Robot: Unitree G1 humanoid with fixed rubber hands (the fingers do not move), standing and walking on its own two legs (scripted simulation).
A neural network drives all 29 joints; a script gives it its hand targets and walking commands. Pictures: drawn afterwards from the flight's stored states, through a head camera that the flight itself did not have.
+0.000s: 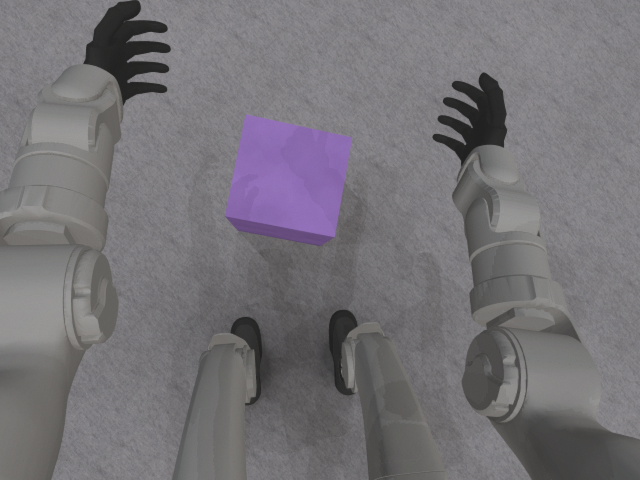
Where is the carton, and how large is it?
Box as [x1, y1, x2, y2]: [225, 114, 351, 245]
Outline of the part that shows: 246,114 225,216 238,230 317,245 320,245 332,238 335,232 351,137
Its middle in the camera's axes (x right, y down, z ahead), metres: -0.07 -0.12 +0.87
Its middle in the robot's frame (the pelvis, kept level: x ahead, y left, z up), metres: +0.53 -0.02 -0.53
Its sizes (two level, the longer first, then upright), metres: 0.210 0.200 0.250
